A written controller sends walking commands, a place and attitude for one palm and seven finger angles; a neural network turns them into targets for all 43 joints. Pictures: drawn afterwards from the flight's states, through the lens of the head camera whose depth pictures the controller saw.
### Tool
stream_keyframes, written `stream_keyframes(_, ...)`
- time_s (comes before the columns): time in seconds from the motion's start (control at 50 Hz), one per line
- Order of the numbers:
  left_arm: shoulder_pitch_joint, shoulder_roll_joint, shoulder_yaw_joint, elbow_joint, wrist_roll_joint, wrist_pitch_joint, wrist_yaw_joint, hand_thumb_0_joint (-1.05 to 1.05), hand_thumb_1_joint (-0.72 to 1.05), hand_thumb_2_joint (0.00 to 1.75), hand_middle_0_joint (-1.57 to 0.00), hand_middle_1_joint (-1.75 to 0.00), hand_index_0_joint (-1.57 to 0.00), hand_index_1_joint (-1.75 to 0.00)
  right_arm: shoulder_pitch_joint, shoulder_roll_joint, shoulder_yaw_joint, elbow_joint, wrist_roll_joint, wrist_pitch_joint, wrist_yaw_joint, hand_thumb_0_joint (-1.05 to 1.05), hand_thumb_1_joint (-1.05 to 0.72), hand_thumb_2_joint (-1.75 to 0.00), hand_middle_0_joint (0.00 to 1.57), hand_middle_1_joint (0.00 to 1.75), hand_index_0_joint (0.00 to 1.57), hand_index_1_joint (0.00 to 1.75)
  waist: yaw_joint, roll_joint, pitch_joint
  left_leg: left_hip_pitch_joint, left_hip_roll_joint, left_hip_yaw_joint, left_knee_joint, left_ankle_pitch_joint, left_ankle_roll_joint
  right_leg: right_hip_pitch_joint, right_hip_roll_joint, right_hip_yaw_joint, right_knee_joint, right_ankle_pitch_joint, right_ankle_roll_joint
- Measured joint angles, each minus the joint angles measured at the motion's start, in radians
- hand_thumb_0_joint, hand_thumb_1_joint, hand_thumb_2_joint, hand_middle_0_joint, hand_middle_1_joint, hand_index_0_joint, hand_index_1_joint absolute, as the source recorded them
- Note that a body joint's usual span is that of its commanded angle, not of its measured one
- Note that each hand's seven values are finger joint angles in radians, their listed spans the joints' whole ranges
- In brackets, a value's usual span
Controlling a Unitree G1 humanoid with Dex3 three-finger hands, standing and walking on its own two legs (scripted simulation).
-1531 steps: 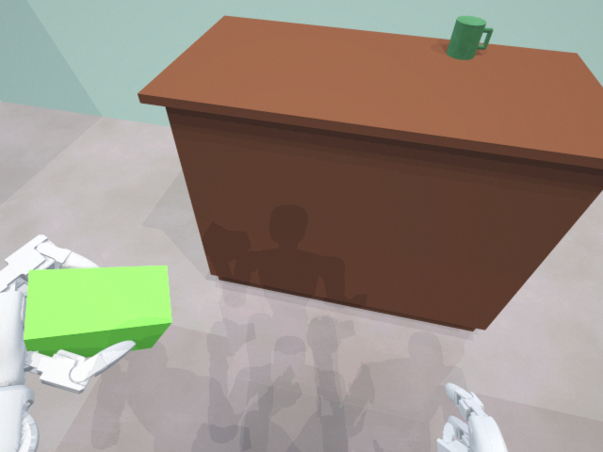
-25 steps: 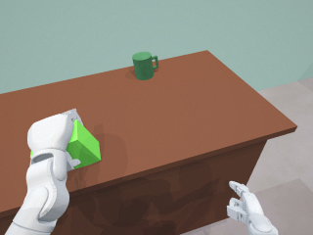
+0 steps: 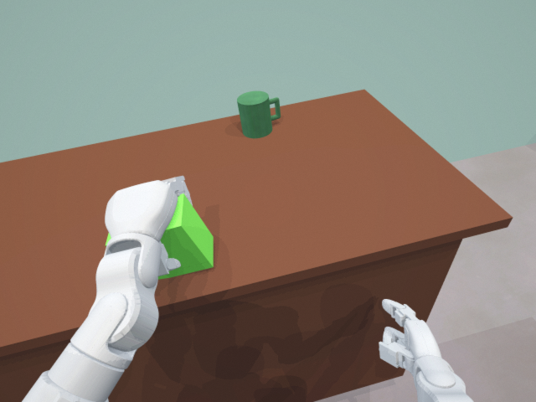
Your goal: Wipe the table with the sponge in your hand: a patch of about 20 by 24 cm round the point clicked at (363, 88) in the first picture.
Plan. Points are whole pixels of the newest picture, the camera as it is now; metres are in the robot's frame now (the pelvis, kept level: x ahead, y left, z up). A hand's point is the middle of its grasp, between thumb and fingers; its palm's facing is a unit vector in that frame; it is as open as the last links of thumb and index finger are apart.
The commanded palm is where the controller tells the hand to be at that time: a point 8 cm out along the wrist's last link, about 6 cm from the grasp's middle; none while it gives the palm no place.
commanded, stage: slide across to the third lane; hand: left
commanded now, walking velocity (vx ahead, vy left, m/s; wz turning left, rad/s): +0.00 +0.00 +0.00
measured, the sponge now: (170, 246) +0.29 +0.21 +0.11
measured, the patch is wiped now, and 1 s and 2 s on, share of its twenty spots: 0.50 0.75 1.00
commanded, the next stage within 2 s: wipe forward along the third lane in 0.08 s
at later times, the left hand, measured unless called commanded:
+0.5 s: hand (186, 217) +0.32 +0.18 +0.15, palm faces +0.08 -0.05 -1.00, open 10.1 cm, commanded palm +0.30 +0.19 +0.19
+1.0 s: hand (188, 196) +0.37 +0.20 +0.15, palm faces -0.03 +0.00 -1.00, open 10.1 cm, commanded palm +0.35 +0.21 +0.17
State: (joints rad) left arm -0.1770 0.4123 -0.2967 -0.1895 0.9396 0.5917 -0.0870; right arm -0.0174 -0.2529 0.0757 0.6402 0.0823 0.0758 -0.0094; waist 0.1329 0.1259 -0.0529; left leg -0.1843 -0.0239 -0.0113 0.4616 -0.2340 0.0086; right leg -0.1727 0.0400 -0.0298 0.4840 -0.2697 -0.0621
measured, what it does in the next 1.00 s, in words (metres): stands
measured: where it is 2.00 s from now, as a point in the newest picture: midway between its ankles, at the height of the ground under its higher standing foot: outside the picture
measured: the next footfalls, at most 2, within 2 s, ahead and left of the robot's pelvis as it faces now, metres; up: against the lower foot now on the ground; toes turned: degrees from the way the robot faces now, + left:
none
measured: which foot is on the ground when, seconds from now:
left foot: down 0.00-1.00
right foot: down 0.00-1.00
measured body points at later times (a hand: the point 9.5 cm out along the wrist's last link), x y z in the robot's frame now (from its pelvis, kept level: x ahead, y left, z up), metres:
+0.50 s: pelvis -0.01 -0.02 +0.00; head -0.05 -0.08 +0.44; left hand +0.31 +0.18 +0.20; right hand +0.23 -0.23 -0.08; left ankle +0.01 +0.12 -0.74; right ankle +0.00 -0.08 -0.74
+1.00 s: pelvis -0.01 -0.04 +0.00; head -0.04 -0.10 +0.44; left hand +0.37 +0.20 +0.20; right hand +0.16 -0.29 -0.12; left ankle +0.01 +0.11 -0.74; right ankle +0.00 -0.08 -0.74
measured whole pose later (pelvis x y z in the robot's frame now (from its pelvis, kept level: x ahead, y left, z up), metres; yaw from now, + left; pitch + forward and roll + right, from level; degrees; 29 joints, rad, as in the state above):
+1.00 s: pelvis -0.01 -0.04 +0.00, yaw -1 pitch +1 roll +1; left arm -0.60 0.46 -0.19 0.55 0.95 0.43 -0.10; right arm 0.13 -0.30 0.03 0.71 0.09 0.09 -0.08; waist 0.03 0.11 -0.10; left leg -0.29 0.03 -0.03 0.50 -0.23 0.01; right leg -0.28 0.10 -0.04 0.51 -0.25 -0.12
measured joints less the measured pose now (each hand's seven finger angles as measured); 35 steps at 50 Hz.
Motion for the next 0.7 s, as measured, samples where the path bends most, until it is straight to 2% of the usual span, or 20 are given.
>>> stream_keyframes(0.18,-0.073,-0.036,-0.048,0.085,0.003,0.026,0.028,0.01,-0.48,1.06,-0.72,-1.36,-0.72,-1.33,-0.004,0.007,0.004,0.009,0.005,0.01,0.003,0.01,-0.91,-0.9,0.2,0.3,0.2,0.3,-0.008,-0.007,-0.001,0.007,0.007,-0.003,-0.012,0.012,-0.01,0.004,0.007,-0.003,-0.006,0.008,-0.01)
stream_keyframes(0.32,-0.106,-0.036,-0.04,0.155,-0.004,0.041,0.026,0.0,-0.49,1.06,-0.72,-1.35,-0.73,-1.33,0.004,-0.004,0.001,0.026,0.007,0.025,-0.009,0.01,-0.91,-0.9,0.2,0.3,0.2,0.3,-0.021,-0.006,-0.006,0.009,0.016,0.001,-0.016,0.014,-0.018,0.001,0.016,0.002,-0.004,0.011,-0.018)
stream_keyframes(0.48,-0.185,-0.028,-0.021,0.298,0.013,0.052,0.003,-0.01,-0.49,1.06,-0.73,-1.35,-0.73,-1.32,0.019,-0.022,-0.007,0.047,0.007,0.028,-0.029,0.01,-0.91,-0.9,0.2,0.3,0.2,0.3,-0.045,-0.008,-0.01,-0.002,0.027,0.005,-0.013,0.016,-0.025,-0.017,0.027,0.004,0.006,0.012,-0.03)
stream_keyframes(0.56,-0.201,-0.02,-0.004,0.347,0.013,0.035,-0.012,-0.01,-0.49,1.06,-0.73,-1.35,-0.74,-1.32,0.036,-0.032,-0.015,0.046,0.006,0.022,-0.038,0.01,-0.91,-0.9,0.2,0.3,0.2,0.3,-0.057,-0.005,-0.014,-0.009,0.031,0.006,-0.008,0.014,-0.021,-0.024,0.031,0.005,0.012,0.011,-0.035)
stream_keyframes(0.7,-0.248,-0.002,0.035,0.445,0.002,-0.039,-0.019,-0.01,-0.5,1.06,-0.74,-1.34,-0.74,-1.32,0.069,-0.043,-0.026,0.058,0.003,0.008,-0.06,0.01,-0.91,-0.9,0.2,0.3,0.2,0.3,-0.067,-0.007,-0.016,-0.024,0.039,-0.001,0.003,0.01,-0.011,-0.034,0.041,-0.002,0.012,0.014,-0.045)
